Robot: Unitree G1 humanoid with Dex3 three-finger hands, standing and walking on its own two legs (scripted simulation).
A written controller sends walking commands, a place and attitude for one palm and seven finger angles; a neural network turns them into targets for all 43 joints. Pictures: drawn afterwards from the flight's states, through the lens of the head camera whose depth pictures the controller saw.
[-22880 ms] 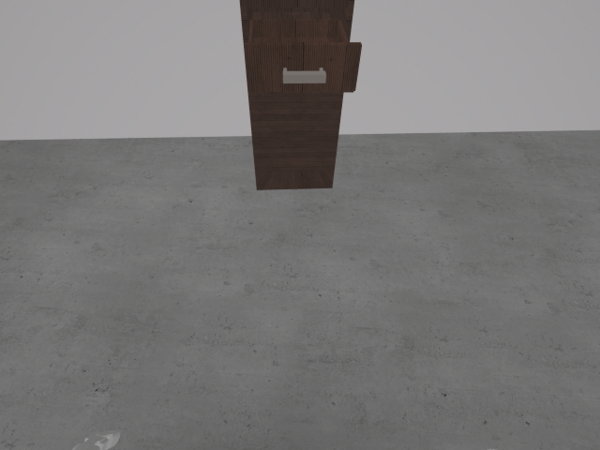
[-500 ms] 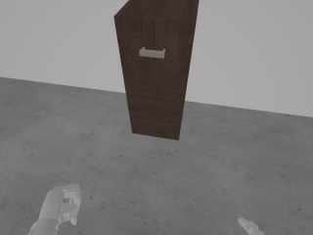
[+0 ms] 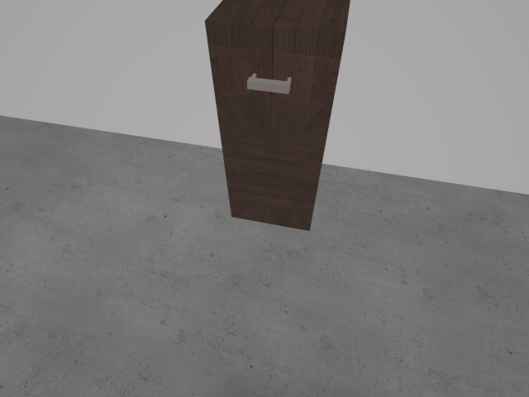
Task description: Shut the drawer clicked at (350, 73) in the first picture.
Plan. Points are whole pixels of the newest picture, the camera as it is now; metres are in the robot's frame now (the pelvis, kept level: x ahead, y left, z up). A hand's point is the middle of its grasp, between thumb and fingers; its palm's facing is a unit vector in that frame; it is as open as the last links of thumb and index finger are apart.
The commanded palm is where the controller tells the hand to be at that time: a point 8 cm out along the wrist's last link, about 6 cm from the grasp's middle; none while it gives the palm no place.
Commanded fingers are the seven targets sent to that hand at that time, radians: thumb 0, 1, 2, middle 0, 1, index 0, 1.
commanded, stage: let the arm hang, fingers relaxed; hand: left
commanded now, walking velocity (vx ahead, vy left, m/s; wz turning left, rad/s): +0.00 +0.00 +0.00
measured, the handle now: (270, 81) +0.94 +0.05 -0.02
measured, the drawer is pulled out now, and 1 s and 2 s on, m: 0.00 0.00 0.00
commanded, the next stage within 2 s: look to check the result in 0.44 s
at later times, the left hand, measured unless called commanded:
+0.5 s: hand out of the picture +0.05 +0.17 -0.17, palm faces -0.01 -0.98 -0.21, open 7.4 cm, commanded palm none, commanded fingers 0.00 0.90 0.90 -0.20 -0.30 -0.20 -0.30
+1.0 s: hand out of the picture +0.05 +0.17 -0.17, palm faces +0.00 -0.97 -0.24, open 7.4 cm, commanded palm none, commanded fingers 0.00 0.90 0.90 -0.20 -0.30 -0.20 -0.30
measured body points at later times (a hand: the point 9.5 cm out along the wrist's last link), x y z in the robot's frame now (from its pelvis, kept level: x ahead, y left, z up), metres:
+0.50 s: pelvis +0.01 -0.02 +0.00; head +0.03 -0.02 +0.45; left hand +0.05 +0.22 -0.15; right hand +0.01 -0.24 -0.16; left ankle +0.04 +0.09 -0.74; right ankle +0.02 -0.14 -0.74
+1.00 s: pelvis +0.03 -0.02 +0.00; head +0.04 -0.03 +0.45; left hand +0.05 +0.22 -0.15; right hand +0.04 -0.26 -0.16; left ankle +0.04 +0.09 -0.74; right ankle +0.02 -0.14 -0.74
